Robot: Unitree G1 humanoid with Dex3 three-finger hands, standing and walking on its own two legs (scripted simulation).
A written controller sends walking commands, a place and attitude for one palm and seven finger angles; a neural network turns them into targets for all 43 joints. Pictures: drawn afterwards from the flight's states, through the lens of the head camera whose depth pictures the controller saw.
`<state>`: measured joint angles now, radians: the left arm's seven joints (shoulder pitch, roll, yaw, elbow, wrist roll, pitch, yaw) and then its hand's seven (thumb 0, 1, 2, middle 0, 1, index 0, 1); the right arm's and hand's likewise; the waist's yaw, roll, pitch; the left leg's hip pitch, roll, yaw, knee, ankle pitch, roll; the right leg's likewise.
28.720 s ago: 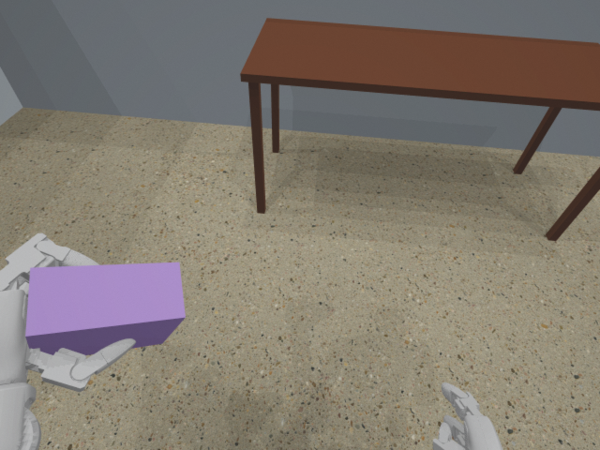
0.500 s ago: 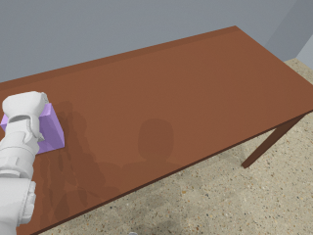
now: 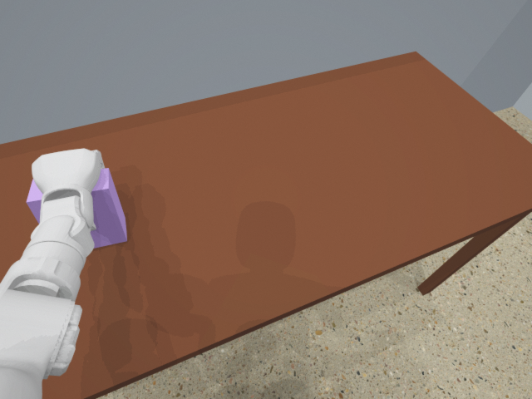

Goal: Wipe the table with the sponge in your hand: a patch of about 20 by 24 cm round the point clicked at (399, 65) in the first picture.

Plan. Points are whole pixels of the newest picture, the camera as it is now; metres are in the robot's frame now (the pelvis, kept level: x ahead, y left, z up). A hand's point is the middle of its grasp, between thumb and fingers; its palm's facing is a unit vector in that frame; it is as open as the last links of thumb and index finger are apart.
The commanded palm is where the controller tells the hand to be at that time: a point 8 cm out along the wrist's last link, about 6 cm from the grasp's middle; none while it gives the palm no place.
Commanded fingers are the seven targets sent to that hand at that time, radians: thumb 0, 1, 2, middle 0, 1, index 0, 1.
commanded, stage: slide across to the middle lane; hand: left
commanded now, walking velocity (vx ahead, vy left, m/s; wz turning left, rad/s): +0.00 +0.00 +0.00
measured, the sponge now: (87, 220) +0.40 +0.33 -0.02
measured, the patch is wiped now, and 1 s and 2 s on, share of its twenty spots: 0.25 0.35 0.60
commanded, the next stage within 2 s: wipe back along the middle lane in 0.36 s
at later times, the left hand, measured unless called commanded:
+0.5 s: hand (117, 182) +0.45 +0.27 +0.04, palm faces -0.12 +0.02 -0.99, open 10.3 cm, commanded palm +0.42 +0.24 +0.08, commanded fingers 0.00 0.10 1.30 -1.20 -1.60 -1.20 -1.60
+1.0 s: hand (127, 198) +0.42 +0.25 +0.03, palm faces -0.07 +0.00 -1.00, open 10.3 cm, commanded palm +0.38 +0.22 +0.07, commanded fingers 0.00 0.10 1.30 -1.20 -1.60 -1.20 -1.60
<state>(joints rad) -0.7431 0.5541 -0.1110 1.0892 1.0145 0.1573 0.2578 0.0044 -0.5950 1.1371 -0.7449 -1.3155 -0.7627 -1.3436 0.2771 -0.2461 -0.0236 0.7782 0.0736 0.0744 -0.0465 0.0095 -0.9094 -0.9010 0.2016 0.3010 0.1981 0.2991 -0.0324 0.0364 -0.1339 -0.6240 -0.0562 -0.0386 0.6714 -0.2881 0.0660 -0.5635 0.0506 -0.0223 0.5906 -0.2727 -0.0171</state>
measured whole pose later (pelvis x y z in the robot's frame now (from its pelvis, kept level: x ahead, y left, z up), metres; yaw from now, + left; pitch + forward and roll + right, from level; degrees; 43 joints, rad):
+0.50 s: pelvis +0.03 -0.01 +0.01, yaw +0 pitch +13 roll -2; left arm -0.75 0.42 -0.15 1.06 1.01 0.28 0.27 -0.01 -0.57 1.13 -0.71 -1.36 -0.73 -1.38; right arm 0.19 -0.24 -0.02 0.77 0.06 0.14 -0.03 0.01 -0.91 -0.90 0.20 0.30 0.20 0.30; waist -0.02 0.04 -0.14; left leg -0.54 -0.05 -0.04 0.62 -0.30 0.06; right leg -0.48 0.05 -0.01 0.54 -0.29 -0.02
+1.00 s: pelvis +0.03 -0.01 +0.01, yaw -1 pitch +10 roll -1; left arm -0.55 0.35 -0.19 0.84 0.99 0.38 0.29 -0.01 -0.50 1.09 -0.65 -1.40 -0.66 -1.43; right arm 0.15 -0.25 -0.01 0.71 0.08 0.20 -0.03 0.01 -0.91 -0.90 0.20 0.30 0.20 0.30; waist 0.01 0.03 -0.15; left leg -0.44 -0.05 -0.02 0.56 -0.30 0.06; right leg -0.40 0.06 0.00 0.50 -0.28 -0.03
